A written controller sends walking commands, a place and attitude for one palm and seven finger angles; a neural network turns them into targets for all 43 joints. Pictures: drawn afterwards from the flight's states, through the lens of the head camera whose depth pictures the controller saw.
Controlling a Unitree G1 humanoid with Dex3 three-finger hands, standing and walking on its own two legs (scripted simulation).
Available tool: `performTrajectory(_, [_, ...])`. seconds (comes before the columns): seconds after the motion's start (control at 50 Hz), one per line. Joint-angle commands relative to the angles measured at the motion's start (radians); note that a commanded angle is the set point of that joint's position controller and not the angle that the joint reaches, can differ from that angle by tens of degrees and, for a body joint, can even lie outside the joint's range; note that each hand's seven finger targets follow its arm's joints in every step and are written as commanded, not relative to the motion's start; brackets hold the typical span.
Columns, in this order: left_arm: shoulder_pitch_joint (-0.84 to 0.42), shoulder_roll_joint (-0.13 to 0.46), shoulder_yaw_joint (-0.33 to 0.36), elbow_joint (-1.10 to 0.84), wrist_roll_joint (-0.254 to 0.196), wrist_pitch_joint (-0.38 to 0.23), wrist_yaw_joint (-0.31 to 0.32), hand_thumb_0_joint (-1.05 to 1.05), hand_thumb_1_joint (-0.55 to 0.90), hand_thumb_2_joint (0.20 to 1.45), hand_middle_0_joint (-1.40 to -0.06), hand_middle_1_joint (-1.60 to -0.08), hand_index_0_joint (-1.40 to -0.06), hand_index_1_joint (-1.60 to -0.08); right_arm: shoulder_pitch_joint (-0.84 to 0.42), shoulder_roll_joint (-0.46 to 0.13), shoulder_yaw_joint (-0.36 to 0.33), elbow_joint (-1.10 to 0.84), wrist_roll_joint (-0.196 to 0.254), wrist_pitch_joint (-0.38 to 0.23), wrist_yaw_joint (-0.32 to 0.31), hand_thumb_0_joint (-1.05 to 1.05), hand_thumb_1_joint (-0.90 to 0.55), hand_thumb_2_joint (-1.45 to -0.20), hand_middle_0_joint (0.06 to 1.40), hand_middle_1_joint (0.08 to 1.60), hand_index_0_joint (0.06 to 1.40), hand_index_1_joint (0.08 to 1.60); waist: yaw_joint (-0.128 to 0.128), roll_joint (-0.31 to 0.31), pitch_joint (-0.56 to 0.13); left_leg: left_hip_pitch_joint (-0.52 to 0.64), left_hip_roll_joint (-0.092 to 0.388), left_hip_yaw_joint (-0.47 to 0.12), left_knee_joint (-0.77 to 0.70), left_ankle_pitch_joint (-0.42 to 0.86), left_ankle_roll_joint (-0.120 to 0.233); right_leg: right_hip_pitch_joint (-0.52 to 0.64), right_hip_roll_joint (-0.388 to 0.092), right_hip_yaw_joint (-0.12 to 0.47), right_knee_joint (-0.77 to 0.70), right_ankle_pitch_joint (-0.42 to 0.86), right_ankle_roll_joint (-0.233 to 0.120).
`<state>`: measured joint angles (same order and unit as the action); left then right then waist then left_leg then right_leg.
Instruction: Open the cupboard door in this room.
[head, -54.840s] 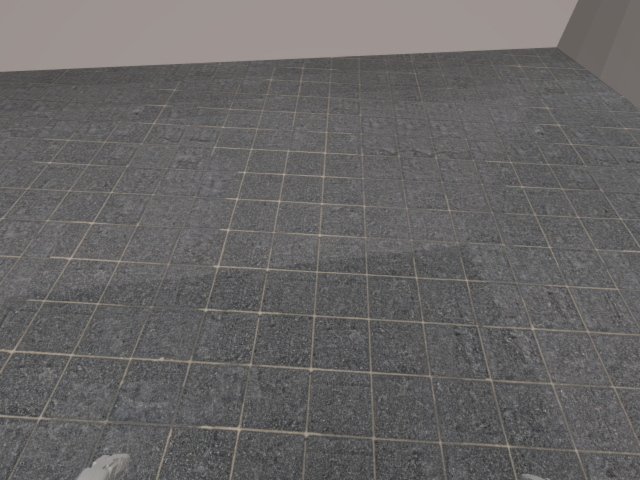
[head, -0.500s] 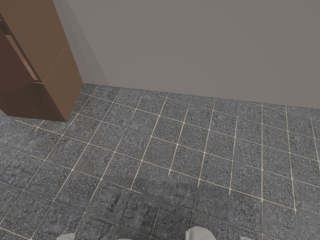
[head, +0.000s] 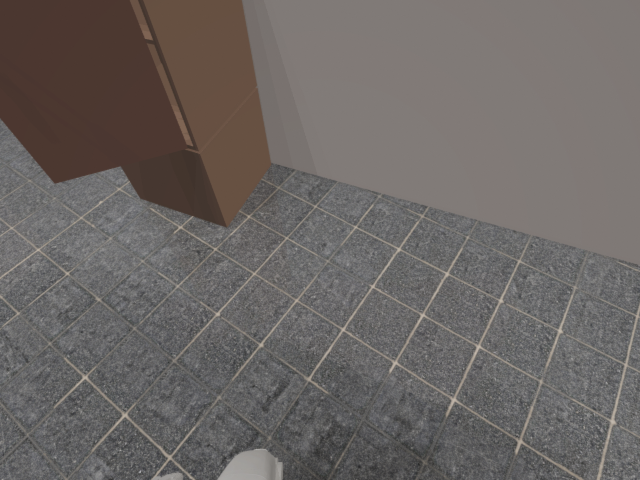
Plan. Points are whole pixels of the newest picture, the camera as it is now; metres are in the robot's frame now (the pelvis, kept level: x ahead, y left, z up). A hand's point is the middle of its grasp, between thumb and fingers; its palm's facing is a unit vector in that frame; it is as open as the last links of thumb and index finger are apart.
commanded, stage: turn to face it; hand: left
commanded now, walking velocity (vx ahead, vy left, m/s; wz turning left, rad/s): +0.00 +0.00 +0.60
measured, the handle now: out of the picture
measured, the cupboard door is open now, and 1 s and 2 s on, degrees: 44 44 44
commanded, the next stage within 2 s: take the last steps up to it in 0.64 s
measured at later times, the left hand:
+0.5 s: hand out of the picture +0.06 +0.25 -0.17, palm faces +0.23 -0.94 -0.24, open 7.4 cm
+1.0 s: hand out of the picture -0.02 +0.19 -0.17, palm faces +0.45 -0.87 -0.21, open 7.3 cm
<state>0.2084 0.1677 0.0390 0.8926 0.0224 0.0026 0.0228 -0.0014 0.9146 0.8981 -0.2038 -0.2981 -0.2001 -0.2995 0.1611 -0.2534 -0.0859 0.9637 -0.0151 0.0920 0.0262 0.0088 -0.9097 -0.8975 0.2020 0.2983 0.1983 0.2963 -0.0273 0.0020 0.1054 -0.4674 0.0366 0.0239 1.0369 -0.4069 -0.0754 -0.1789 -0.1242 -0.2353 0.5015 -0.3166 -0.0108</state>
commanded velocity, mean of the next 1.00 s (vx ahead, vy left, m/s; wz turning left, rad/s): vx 0.08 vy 0.04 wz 0.31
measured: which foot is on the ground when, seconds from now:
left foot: up 0.00-0.14, down 0.16-0.60, up 0.62-1.00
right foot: down 0.00-0.16, up 0.18-0.58, down 0.60-1.00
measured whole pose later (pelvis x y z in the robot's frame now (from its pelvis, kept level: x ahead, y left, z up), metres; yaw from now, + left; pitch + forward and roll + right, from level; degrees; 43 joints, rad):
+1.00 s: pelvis +0.05 +0.02 +0.00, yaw +23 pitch +0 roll +2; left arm 0.31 0.17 0.06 1.02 0.03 -0.04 0.01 0.00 0.91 0.90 -0.20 -0.30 -0.20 -0.30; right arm 0.16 -0.21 -0.06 1.03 -0.02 0.06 0.03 0.01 -0.91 -0.90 0.20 0.30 0.20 0.30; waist 0.04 -0.03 0.07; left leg -0.40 0.04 0.06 0.85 -0.41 -0.05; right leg -0.09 -0.12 -0.22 0.44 -0.33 0.01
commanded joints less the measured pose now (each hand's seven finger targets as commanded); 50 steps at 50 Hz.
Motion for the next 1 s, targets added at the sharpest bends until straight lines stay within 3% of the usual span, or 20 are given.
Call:
performTrajectory(0.0, [0.092,0.228,0.065,-0.035,0.007,-0.017,0.013,0.000,0.900,0.900,-0.200,-0.300,-0.200,-0.300,-0.109,-0.016,0.008,-0.104,0.004,-0.040,0.005,0.000,-0.900,-0.900,0.200,0.300,0.200,0.300,0.074,-0.197,-0.122,-0.028,-0.005,0.069,-0.215,-0.048,0.009,0.185,-0.254,0.122,-0.070,0.669,-0.095])
performTrajectory(0.06, [0.080,0.248,0.073,-0.028,0.009,-0.013,0.006,0.000,0.900,0.900,-0.200,-0.300,-0.200,-0.300,-0.071,-0.025,0.008,-0.106,0.007,-0.050,0.004,0.000,-0.900,-0.900,0.200,0.300,0.200,0.300,0.055,-0.203,-0.134,0.086,-0.026,0.105,-0.371,-0.004,0.031,0.143,-0.266,0.094,-0.007,0.653,-0.076])
performTrajectory(0.1, [0.047,0.249,0.075,-0.035,-0.004,-0.010,-0.001,0.000,0.900,0.900,-0.200,-0.300,-0.200,-0.300,0.018,-0.064,-0.002,-0.085,0.001,-0.059,0.002,0.000,-0.900,-0.900,0.200,0.300,0.200,0.300,-0.008,-0.141,-0.168,0.289,-0.034,0.099,-0.555,0.189,0.054,0.019,-0.235,0.036,0.131,0.552,-0.015])
performTrajectory(0.12, [0.043,0.210,0.069,-0.053,-0.012,-0.005,-0.007,0.000,0.900,0.900,-0.200,-0.300,-0.200,-0.300,0.084,-0.149,-0.023,-0.073,-0.007,-0.069,-0.004,0.000,-0.900,-0.900,0.200,0.300,0.200,0.300,-0.047,0.068,-0.227,0.471,0.109,-0.086,-0.621,0.404,0.119,-0.158,-0.153,0.000,0.323,0.304,0.044])
performTrajectory(0.14, [-0.014,0.136,0.041,-0.096,-0.017,-0.001,-0.012,0.000,0.900,0.900,-0.200,-0.300,-0.200,-0.300,0.156,-0.252,-0.049,-0.062,-0.009,-0.069,-0.012,0.000,-0.900,-0.900,0.200,0.300,0.200,0.300,-0.087,0.330,-0.239,0.542,0.361,-0.417,-0.663,0.767,0.255,-0.395,-0.017,0.041,0.551,-0.343,0.102])
performTrajectory(0.16, [-0.062,0.152,0.039,-0.113,-0.008,0.016,-0.002,0.000,0.900,0.900,-0.200,-0.300,-0.200,-0.300,0.181,-0.262,-0.045,-0.045,-0.006,-0.062,-0.022,0.000,-0.900,-0.900,0.200,0.300,0.200,0.300,-0.090,0.226,-0.248,0.497,0.402,-0.397,-0.654,0.795,0.319,-0.405,-0.017,0.178,0.630,-0.369,0.080])
performTrajectory(0.2, [-0.074,0.148,0.049,-0.082,-0.006,0.026,-0.003,0.000,0.900,0.900,-0.200,-0.300,-0.200,-0.300,0.071,-0.203,-0.031,-0.077,-0.011,-0.069,-0.041,0.000,-0.900,-0.900,0.200,0.300,0.200,0.300,-0.044,0.221,-0.168,0.370,0.305,-0.322,-0.696,0.534,0.286,-0.412,-0.025,0.213,0.666,-0.240,0.077])
performTrajectory(0.26, [-0.003,0.146,0.049,-0.027,0.000,0.030,-0.017,0.000,0.900,0.900,-0.200,-0.300,-0.200,-0.300,-0.005,-0.143,-0.005,-0.092,-0.010,-0.082,-0.047,0.000,-0.900,-0.900,0.200,0.300,0.200,0.300,0.015,0.133,-0.135,0.314,0.212,-0.204,-0.702,0.556,0.234,-0.369,0.003,0.225,0.658,-0.094,0.084])
performTrajectory(0.34, [0.004,0.129,0.040,-0.019,-0.004,0.027,-0.013,0.000,0.900,0.900,-0.200,-0.300,-0.200,-0.300,0.037,-0.133,0.001,-0.075,-0.007,-0.090,-0.049,0.000,-0.900,-0.900,0.200,0.300,0.200,0.300,0.014,0.096,-0.166,0.366,0.203,-0.189,-0.680,0.682,0.245,-0.335,0.026,0.214,0.546,-0.082,0.092])
performTrajectory(0.46, [-0.036,0.107,0.030,-0.034,-0.010,0.023,-0.009,0.000,0.900,0.900,-0.200,-0.300,-0.200,-0.300,0.048,-0.128,-0.002,-0.059,-0.014,-0.079,-0.046,0.000,-0.900,-0.900,0.200,0.300,0.200,0.300,0.002,0.175,-0.156,0.330,0.192,-0.222,-0.657,0.660,0.245,-0.211,0.072,0.186,0.300,-0.125,0.084])
performTrajectory(0.52, [0.036,0.109,0.033,-0.006,-0.013,0.010,-0.006,0.000,0.900,0.900,-0.200,-0.300,-0.200,-0.300,0.013,-0.124,-0.004,-0.059,-0.009,-0.075,-0.046,0.000,-0.900,-0.900,0.200,0.300,0.200,0.300,0.041,0.145,-0.165,0.262,0.165,-0.229,-0.603,0.596,0.213,-0.055,0.097,0.167,0.081,0.020,0.072])
performTrajectory(0.54, [0.076,0.127,0.036,0.006,-0.011,0.000,-0.003,0.000,0.900,0.900,-0.200,-0.300,-0.200,-0.300,0.003,-0.114,-0.004,-0.059,-0.002,-0.075,-0.043,0.000,-0.900,-0.900,0.200,0.300,0.200,0.300,0.063,0.097,-0.177,0.214,0.131,-0.213,-0.555,0.510,0.174,0.045,0.082,0.176,-0.056,0.137,0.068])
performTrajectory(0.56, [0.102,0.176,0.046,0.015,-0.003,-0.014,0.003,0.000,0.900,0.900,-0.200,-0.300,-0.200,-0.300,0.019,-0.068,0.000,-0.060,0.007,-0.077,-0.038,0.000,-0.900,-0.900,0.200,0.300,0.200,0.300,0.070,-0.046,-0.199,0.101,0.052,-0.139,-0.447,0.319,0.113,0.182,-0.048,0.296,-0.145,0.260,0.035])
performTrajectory(0.58, [0.122,0.254,0.061,0.023,0.007,-0.021,0.010,0.000,0.900,0.900,-0.200,-0.300,-0.200,-0.300,0.017,-0.009,0.011,-0.081,0.010,-0.078,-0.034,0.000,-0.900,-0.900,0.200,0.300,0.200,0.300,0.075,-0.305,-0.177,-0.051,-0.092,-0.015,-0.245,-0.090,0.051,0.230,-0.269,0.525,-0.173,0.470,-0.074])
performTrajectory(0.6, [0.120,0.260,0.050,0.020,0.002,-0.022,0.009,0.000,0.900,0.900,-0.200,-0.300,-0.200,-0.300,0.002,-0.050,0.003,-0.079,0.010,-0.062,-0.034,0.000,-0.900,-0.900,0.200,0.300,0.200,0.300,0.085,-0.247,-0.176,-0.012,-0.065,-0.067,-0.065,-0.228,0.053,0.103,-0.357,0.528,-0.186,0.490,-0.162])
performTrajectory(0.62, [0.070,0.213,0.041,0.011,0.000,-0.024,0.013,0.000,0.900,0.900,-0.200,-0.300,-0.200,-0.300,-0.005,-0.036,0.000,-0.059,0.002,-0.054,-0.031,0.000,-0.900,-0.900,0.200,0.300,0.200,0.300,0.057,-0.198,-0.113,-0.051,-0.054,-0.090,0.040,-0.162,0.049,0.073,-0.281,0.457,-0.183,0.526,-0.160])
performTrajectory(0.64, [0.031,0.192,0.042,0.006,-0.002,-0.021,0.018,0.000,0.900,0.900,-0.200,-0.300,-0.200,-0.300,0.019,-0.035,-0.004,-0.038,0.002,-0.046,-0.031,0.000,-0.900,-0.900,0.200,0.300,0.200,0.300,0.035,-0.247,-0.112,-0.066,-0.042,-0.081,0.099,-0.125,0.041,0.082,-0.248,0.424,-0.173,0.561,-0.145])
performTrajectory(0.72, [0.038,0.153,0.030,0.012,-0.005,-0.030,0.014,0.000,0.900,0.900,-0.200,-0.300,-0.200,-0.300,0.013,-0.008,0.008,-0.003,0.006,-0.043,-0.023,0.000,-0.900,-0.900,0.200,0.300,0.200,0.300,0.028,-0.168,-0.092,-0.057,-0.025,-0.049,0.087,-0.015,0.021,0.094,-0.169,0.249,-0.144,0.650,-0.104])
performTrajectory(0.86, [0.164,0.182,0.054,0.077,0.005,-0.050,0.003,0.000,0.900,0.900,-0.200,-0.300,-0.200,-0.300,-0.078,-0.002,0.015,-0.021,-0.004,-0.059,-0.003,0.000,-0.900,-0.900,0.200,0.300,0.200,0.300,0.095,-0.146,-0.055,-0.126,0.015,-0.002,-0.089,-0.007,0.018,0.194,-0.265,0.311,-0.244,0.278,-0.125])
performTrajectory(0.98, [0.197,0.207,0.063,0.123,0.012,-0.057,-0.009,0.000,0.900,0.900,-0.200,-0.300,-0.200,-0.300,-0.137,0.011,0.029,-0.051,0.000,-0.079,0.014,0.000,-0.900,-0.900,0.200,0.300,0.200,0.300,0.103,-0.166,-0.038,-0.053,0.010,0.052,-0.298,-0.008,0.040,0.177,-0.290,0.253,-0.230,0.246,-0.120])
